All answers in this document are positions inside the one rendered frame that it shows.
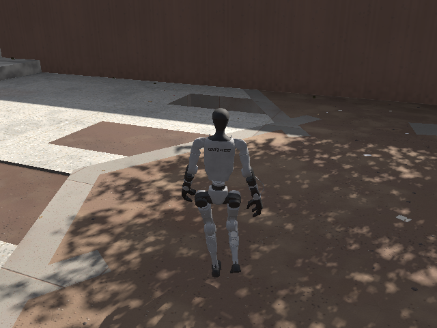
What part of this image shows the left robot thigh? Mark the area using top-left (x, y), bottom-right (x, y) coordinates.
top-left (195, 190), bottom-right (216, 236)

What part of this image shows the right robot forearm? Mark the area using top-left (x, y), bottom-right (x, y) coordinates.
top-left (246, 167), bottom-right (261, 200)

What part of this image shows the robot left upper arm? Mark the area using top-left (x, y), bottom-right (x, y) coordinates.
top-left (187, 137), bottom-right (206, 175)

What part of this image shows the right robot thigh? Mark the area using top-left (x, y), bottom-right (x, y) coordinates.
top-left (226, 190), bottom-right (241, 231)

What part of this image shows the robot right upper arm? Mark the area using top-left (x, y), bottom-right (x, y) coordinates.
top-left (234, 138), bottom-right (252, 178)

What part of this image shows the left robot hand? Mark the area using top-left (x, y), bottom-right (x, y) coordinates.
top-left (182, 188), bottom-right (196, 202)

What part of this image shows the robot thigh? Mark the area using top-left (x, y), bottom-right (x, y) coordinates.
top-left (195, 190), bottom-right (216, 236)
top-left (226, 190), bottom-right (241, 231)

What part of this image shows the left robot forearm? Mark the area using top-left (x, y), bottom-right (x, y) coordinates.
top-left (182, 164), bottom-right (195, 191)

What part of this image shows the right robot hand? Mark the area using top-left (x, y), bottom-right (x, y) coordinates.
top-left (246, 198), bottom-right (263, 217)

